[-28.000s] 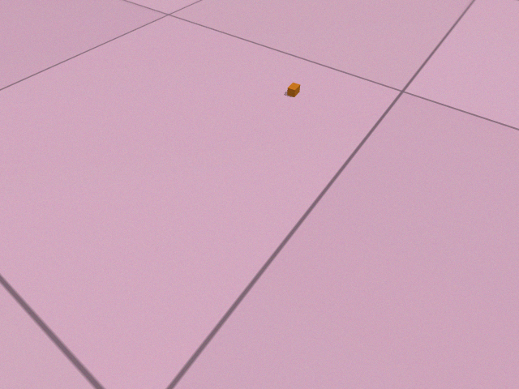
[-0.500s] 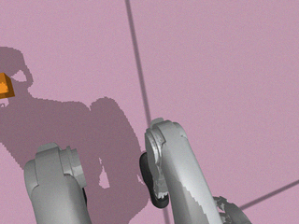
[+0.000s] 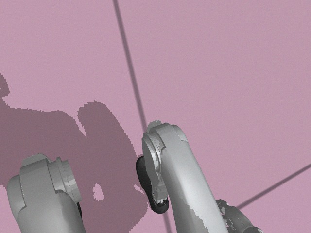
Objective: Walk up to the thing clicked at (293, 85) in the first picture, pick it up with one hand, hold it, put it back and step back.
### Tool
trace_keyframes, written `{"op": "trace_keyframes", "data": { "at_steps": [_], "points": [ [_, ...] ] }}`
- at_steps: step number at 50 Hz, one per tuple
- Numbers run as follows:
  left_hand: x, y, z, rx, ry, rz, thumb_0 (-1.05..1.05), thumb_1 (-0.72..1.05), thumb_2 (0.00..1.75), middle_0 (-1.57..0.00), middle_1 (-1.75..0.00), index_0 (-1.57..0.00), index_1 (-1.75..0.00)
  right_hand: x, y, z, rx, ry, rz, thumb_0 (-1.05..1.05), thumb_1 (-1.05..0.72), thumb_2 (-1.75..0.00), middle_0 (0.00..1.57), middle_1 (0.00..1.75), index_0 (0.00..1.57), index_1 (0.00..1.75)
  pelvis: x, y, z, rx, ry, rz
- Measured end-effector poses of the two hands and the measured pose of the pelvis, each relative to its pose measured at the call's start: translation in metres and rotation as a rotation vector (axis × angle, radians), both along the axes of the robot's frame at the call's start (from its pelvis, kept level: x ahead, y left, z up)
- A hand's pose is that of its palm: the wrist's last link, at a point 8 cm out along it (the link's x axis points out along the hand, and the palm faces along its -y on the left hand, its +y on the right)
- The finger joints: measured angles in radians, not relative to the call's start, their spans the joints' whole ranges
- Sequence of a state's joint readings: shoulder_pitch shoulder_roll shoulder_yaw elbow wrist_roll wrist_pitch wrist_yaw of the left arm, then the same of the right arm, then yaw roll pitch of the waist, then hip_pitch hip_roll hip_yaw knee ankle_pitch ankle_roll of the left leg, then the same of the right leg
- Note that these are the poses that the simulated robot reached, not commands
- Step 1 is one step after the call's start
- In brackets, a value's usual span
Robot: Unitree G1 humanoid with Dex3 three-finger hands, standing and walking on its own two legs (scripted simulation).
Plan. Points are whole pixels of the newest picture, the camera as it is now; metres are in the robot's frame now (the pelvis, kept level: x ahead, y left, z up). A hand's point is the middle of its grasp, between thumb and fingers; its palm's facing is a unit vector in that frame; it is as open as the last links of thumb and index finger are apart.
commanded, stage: rest palm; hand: left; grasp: from above
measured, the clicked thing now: out of the picture +0.49 +0.35 -0.29
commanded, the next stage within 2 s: close in 1.48 s
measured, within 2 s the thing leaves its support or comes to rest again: neither
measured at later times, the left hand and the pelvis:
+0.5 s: hand out of the picture +0.48 +0.35 -0.24, palm faces -0.45 -0.14 -0.88, open 13.7 cm; pelvis +0.01 +0.00 -0.01, yaw -2 degrees
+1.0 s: hand out of the picture +0.47 +0.33 -0.25, palm faces -0.42 -0.12 -0.90, open 13.9 cm; pelvis +0.01 +0.01 -0.01, yaw -3 degrees
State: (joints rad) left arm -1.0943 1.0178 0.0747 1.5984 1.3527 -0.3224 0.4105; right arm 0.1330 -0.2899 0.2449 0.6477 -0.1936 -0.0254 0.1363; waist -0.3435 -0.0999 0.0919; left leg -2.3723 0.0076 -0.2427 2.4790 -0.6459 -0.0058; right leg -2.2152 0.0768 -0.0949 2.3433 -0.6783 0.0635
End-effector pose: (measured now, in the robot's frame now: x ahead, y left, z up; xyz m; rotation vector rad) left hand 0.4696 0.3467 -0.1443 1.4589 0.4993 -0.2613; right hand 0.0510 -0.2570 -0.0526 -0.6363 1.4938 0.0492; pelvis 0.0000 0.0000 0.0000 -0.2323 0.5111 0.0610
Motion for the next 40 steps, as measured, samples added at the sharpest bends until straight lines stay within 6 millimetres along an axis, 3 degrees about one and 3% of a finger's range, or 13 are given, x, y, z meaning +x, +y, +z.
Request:
{"op": "trace_keyframes", "data": {
  "at_steps": [9,18,31,40],
  "points": [
    [0.01,-0.004,-0.02,0.018,-0.03,0.028,0.0,-0.4,0.9,-0.21,-0.85,-0.2,-0.86,-0.012,0.004,0.002,-0.002,0.02,0.007,0.0,-0.9,-0.9,0.21,0.3,0.21,0.3,0.004,0.001,-0.006,-0.008,-0.002,-0.016],
    [0.021,-0.003,-0.032,0.025,-0.034,0.084,0.0,-0.42,0.91,-0.2,-0.85,-0.19,-0.86,-0.006,0.006,0.004,0.014,0.012,0.024,0.0,-0.9,-0.9,0.21,0.3,0.21,0.3,0.009,0.002,-0.008,-0.016,0.004,-0.026],
    [0.006,0.006,-0.041,0.003,0.021,0.108,0.0,-0.44,0.92,-0.18,-0.86,-0.17,-0.87,0.01,0.005,0.001,0.032,0.014,0.083,0.0,-0.91,-0.9,0.21,0.3,0.2,0.3,0.009,0.002,-0.006,-0.021,-0.01,-0.027],
    [0.003,-0.001,-0.045,-0.019,-0.001,0.041,0.0,-0.47,0.95,-0.16,-0.89,-0.14,-0.9,0.014,0.006,0.003,0.017,0.012,0.113,0.0,-0.91,-0.9,0.21,0.3,0.2,0.3,0.008,0.003,-0.008,-0.03,-0.031,-0.032]
  ]
}}
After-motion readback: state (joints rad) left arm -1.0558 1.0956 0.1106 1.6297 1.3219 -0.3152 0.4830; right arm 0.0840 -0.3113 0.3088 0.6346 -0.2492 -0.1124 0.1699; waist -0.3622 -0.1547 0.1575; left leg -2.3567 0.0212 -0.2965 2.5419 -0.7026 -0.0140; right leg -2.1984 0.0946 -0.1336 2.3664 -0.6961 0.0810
